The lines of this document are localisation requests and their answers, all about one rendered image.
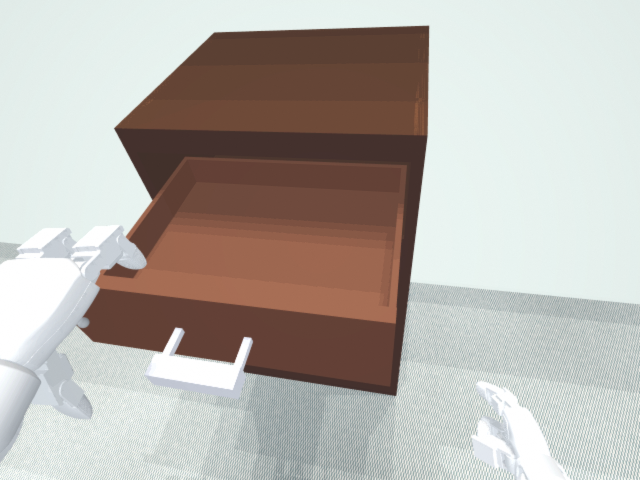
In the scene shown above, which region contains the cabinet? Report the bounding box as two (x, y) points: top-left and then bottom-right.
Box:
(114, 26), (429, 396)

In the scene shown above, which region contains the handle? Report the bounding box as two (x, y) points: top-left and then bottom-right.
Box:
(144, 328), (253, 399)

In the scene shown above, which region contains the right robot forearm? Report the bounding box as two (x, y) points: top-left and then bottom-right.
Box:
(514, 453), (572, 480)

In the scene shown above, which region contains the drawer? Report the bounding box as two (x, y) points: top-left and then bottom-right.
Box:
(77, 157), (407, 387)

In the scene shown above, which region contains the left robot forearm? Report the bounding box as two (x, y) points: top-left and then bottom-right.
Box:
(0, 360), (41, 463)

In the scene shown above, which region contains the robot left hand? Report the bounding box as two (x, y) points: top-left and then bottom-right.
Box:
(0, 225), (147, 419)

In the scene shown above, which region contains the robot right hand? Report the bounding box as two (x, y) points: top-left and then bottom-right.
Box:
(472, 381), (551, 476)

